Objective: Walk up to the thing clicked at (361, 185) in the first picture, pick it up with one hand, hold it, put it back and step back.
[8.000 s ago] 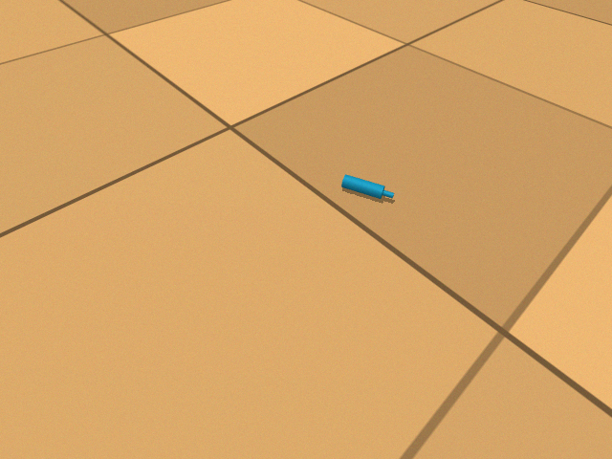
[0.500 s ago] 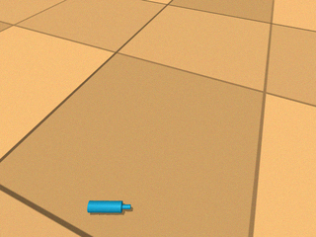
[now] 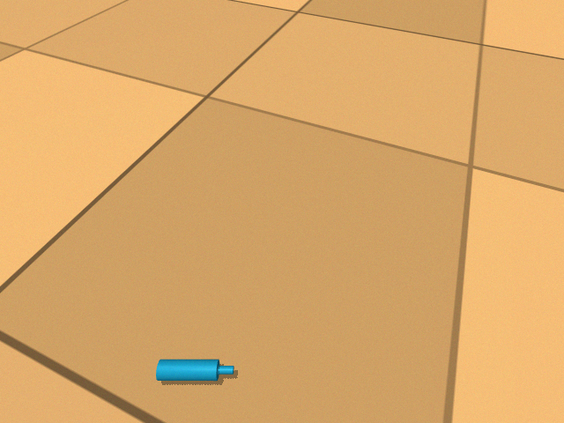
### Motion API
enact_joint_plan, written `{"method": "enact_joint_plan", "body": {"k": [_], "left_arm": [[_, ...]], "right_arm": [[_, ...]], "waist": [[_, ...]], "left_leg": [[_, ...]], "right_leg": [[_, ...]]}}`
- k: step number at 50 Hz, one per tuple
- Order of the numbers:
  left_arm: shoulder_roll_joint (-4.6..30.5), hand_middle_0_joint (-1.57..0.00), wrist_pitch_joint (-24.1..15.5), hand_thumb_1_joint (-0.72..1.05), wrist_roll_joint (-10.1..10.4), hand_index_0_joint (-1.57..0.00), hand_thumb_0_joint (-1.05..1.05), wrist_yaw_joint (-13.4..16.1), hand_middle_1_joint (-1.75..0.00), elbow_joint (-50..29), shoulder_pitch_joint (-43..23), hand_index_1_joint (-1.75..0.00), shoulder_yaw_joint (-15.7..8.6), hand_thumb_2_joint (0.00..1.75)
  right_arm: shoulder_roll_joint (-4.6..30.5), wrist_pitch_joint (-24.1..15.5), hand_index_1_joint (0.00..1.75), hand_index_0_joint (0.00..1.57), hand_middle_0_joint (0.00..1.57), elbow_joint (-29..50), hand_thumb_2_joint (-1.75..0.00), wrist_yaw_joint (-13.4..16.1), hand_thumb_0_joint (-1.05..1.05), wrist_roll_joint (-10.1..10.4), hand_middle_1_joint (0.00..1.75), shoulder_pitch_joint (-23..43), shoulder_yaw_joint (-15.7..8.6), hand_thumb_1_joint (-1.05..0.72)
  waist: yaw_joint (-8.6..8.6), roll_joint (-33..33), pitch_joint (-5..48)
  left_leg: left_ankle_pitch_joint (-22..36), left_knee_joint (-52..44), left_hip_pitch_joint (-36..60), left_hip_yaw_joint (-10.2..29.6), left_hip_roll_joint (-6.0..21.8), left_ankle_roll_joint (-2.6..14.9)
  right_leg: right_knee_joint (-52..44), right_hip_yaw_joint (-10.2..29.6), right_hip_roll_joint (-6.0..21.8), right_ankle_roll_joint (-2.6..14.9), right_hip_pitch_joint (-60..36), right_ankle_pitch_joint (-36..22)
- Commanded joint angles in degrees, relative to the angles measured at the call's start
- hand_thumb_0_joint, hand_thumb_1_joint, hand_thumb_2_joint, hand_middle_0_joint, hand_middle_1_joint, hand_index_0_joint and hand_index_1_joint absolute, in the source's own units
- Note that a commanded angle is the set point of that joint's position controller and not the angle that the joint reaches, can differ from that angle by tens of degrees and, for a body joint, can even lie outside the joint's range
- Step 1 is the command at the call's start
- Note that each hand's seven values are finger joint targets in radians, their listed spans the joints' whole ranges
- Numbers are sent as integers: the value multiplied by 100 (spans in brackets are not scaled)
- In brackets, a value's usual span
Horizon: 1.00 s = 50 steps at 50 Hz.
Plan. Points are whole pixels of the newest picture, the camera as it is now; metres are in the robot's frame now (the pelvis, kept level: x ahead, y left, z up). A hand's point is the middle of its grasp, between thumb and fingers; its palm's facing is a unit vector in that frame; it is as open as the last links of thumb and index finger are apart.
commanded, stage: stand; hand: left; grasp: from above
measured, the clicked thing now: (196, 369) +0.40 +0.27 -0.75
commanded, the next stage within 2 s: rise first in 0.74 s
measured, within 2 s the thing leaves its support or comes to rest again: neither
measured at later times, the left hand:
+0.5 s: hand out of the picture +0.07 +0.26 -0.16, palm faces -0.02 -0.94 -0.35, open 7.4 cm
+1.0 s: hand out of the picture +0.13 +0.25 -0.16, palm faces +0.05 -0.94 -0.33, open 8.1 cm
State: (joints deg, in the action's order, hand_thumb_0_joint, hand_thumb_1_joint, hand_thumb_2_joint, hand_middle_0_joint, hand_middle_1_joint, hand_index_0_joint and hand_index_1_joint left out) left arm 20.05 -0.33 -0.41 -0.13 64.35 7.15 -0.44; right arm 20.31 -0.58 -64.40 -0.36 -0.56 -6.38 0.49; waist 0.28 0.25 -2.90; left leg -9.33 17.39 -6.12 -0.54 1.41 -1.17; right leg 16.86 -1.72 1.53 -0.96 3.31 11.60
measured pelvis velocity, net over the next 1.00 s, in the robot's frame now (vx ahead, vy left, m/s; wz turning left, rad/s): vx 0.00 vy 0.00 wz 0.01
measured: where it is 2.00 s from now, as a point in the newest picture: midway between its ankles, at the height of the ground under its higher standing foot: outside the picture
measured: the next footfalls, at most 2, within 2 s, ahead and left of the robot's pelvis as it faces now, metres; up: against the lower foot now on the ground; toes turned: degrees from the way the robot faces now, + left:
none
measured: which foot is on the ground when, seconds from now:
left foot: down 0.00-1.00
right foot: down 0.00-1.00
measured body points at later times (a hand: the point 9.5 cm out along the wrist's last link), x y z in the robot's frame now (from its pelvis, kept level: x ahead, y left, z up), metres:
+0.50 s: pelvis +0.00 +0.00 +0.00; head +0.02 +0.00 +0.45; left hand +0.07 +0.30 -0.13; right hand +0.08 -0.30 -0.14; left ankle +0.00 +0.13 -0.75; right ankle -0.03 -0.13 -0.75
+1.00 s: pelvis +0.00 +0.00 -0.01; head +0.05 +0.00 +0.44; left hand +0.13 +0.30 -0.14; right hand +0.10 -0.28 -0.14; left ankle +0.00 +0.13 -0.75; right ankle -0.03 -0.13 -0.75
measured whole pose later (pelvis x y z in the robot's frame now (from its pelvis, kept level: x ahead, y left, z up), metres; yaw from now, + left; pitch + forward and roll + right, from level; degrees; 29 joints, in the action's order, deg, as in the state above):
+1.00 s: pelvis +0.00 +0.00 -0.01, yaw +1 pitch +4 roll +0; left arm 18.8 -0.9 -0.8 -0.4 61.2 -1.0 -5.6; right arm 17.5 -1.8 -50.9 1.9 2.3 -9.8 -0.2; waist -0.2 0.0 -3.3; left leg -13.0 27.0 -17.9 0.2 1.5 -1.2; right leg 26.9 -2.2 1.6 -0.6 14.9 15.7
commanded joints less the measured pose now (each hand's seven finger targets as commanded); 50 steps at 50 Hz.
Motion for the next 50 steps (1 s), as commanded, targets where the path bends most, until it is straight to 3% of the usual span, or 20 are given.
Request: {"method": "enact_joint_plan", "body": {"k": [1, 5, 11, 13, 16, 26, 35, 41, 42, 43, 44, 45, 46, 48, 50], "left_arm": [[1236, -20, -137, 90, -18, -20, 0, 65, -30, -314, -184, -30, -215, 90], [1252, -20, -145, 90, -13, -20, 0, 67, -30, -312, -167, -30, -210, 90], [1235, -20, -140, 90, -20, -20, 0, 74, -30, -308, -170, -30, -197, 90], [1217, -20, -153, 90, -16, -20, 0, 72, -30, -315, -129, -30, -189, 90], [1237, -20, -131, 90, -18, -20, 0, 70, -30, -294, -139, -30, -204, 90], [1220, -20, -143, 90, -3, -20, 0, 77, -30, -313, -145, -30, -188, 90], [1232, -20, -130, 90, -15, -20, 0, 73, -30, -305, -148, -30, -203, 90], [1234, -20, -145, 90, -10, -20, 0, 84, -30, -321, -175, -30, -206, 90], [1207, -12, -142, 82, -3, -12, 0, 84, -38, -313, -165, -38, -200, 98], [359, -15, -656, 74, 280, -12, 0, 176, -46, -2324, -2176, -46, -288, 97], [528, -14, -597, 66, 269, -12, 0, 176, -54, -1978, -2808, -54, -300, 95], [910, -11, -348, 59, 169, -10, 0, 198, -62, -927, -1879, -62, -585, 97], [1120, -11, -266, 51, 91, -10, 0, 128, -70, -633, -1371, -70, -782, 98], [1570, -8, -301, 36, -130, -9, 0, 20, -86, -1027, -1879, -86, -1004, 98], [1331, -3, -154, 20, -478, -8, 0, -152, -102, -287, -928, -98, -1079, 97]], "right_arm": [[1207, -119, 30, 20, 20, 302, -90, 88, 0, -1, 30, 206, -250, -90], [1179, -126, 30, 20, 20, 291, -90, 83, 0, 6, 30, 209, -246, -90], [1190, -107, 30, 20, 20, 277, -90, 80, 0, -3, 30, 155, -248, -90], [1223, -119, 30, 20, 20, 271, -90, 82, 0, -3, 30, 152, -255, -90], [1199, -119, 30, 20, 20, 266, -90, 92, 0, -11, 30, 163, -248, -90], [1194, -134, 30, 20, 20, 267, -90, 90, 0, 7, 30, 154, -243, -90], [1179, -124, 30, 20, 20, 292, -90, 91, 0, 8, 30, 183, -242, -90], [1183, -128, 30, 20, 20, 311, -90, 94, 0, 5, 30, 186, -247, -90], [1206, -122, 30, 20, 20, 296, -88, 98, 0, 14, 30, 160, -243, -86], [313, -375, 30, 20, 20, 1876, -91, 217, 0, 391, 30, 44, -107, -94], [400, -354, 30, 20, 20, 1527, -90, 268, 0, 400, 30, -270, -70, -90], [571, -276, 30, 20, 20, 1461, -90, 296, 0, 379, 30, -417, -139, -90], [596, -222, 30, 20, 20, 1606, -89, 299, 0, 376, 30, -469, -232, -88], [596, -246, 30, 20, 20, 1867, -90, 359, 0, 313, 30, -623, -388, -90], [554, -263, 30, 20, 20, 2012, -90, 291, 0, 194, 30, -840, -509, -91]], "waist": [[-17, -27, 371], [-25, -116, 432], [-27, -78, 395], [-15, -14, 466], [-17, 19, 428], [-18, -22, 443], [-11, -63, 426], [-26, -39, 552], [-23, 17, 517], [-681, 103, 148], [-539, 5, 356], [-483, -305, 195], [-260, -310, 229], [-198, -325, 1091], [-141, -257, 1370]], "left_leg": [[888, -209, 136, 526, 663, 205], [1054, -164, 211, 511, 653, 192], [777, -190, 104, 511, 645, 211], [1026, -150, 145, 516, 661, 211], [864, -189, 109, 513, 637, 195], [1313, -142, 222, 490, 657, 184], [1088, -176, 184, 499, 653, 193], [1372, -83, 283, 479, 677, 210], [1315, -107, 231, 469, 646, 201], [344, 289, -455, -222, -162, 169], [246, 386, -417, -181, -178, 182], [79, 514, -644, -176, -203, 207], [179, 710, -879, -188, -178, 201], [487, 1044, -821, -175, -191, 219], [801, 1529, -1234, -127, -234, 199]], "right_leg": [[-280, 473, 675, 185, 157, -756], [-251, 463, 678, 181, 126, -959], [-294, 477, 688, 185, 137, -722], [-268, 472, 695, 183, 94, -938], [-228, 479, 693, 192, 120, -817], [-197, 449, 683, 191, 117, -1166], [-199, 445, 674, 190, 119, -928], [-156, 462, 721, 210, 8, -1328], [-191, 465, 714, 191, 27, -1263], [252, 77, -98, 136, 1409, -895], [323, 21, -82, 124, 1166, -750], [378, -42, -123, 143, 1269, -505], [551, -68, -125, 144, 1323, -494], [887, -2, -101, 127, 1264, -814], [1380, 11, -107, 153, 1458, -1122]]}}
